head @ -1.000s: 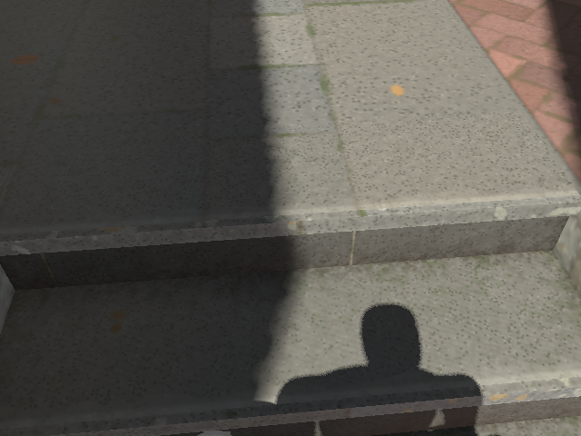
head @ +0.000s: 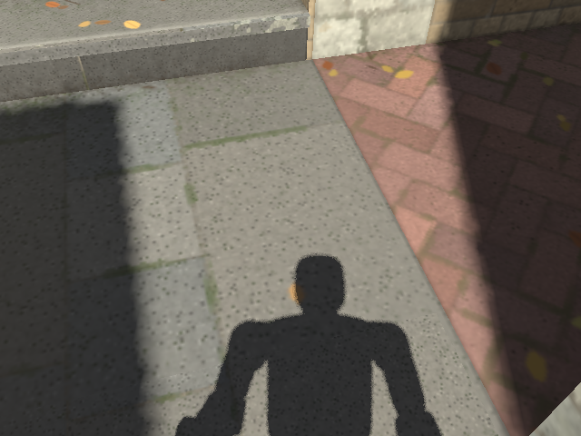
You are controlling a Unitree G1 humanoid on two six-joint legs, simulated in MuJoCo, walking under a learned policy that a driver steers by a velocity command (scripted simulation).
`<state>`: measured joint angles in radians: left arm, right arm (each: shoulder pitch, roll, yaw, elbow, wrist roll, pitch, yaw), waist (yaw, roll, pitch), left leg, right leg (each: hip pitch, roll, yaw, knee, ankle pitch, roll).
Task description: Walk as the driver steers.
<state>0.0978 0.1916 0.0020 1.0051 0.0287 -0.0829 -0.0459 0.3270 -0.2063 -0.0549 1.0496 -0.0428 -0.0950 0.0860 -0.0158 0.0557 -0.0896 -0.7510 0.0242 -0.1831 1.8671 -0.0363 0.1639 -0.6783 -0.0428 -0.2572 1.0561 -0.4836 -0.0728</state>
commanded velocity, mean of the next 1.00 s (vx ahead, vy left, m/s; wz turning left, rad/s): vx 0.50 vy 0.00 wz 0.55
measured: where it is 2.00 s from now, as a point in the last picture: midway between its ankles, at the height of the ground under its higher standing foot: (156, 233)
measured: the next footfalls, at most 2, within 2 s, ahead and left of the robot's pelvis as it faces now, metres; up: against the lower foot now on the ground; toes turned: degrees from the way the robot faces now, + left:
left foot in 0.36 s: +0.36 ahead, +0.13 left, +0.16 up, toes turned +13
right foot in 0.86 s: +0.68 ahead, -0.02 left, +0.16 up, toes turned +30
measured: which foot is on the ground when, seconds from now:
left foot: up 0.00-0.34, down 0.36-0.88, up 0.90-1.00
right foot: down 0.00-0.38, up 0.40-0.84, down 0.86-1.00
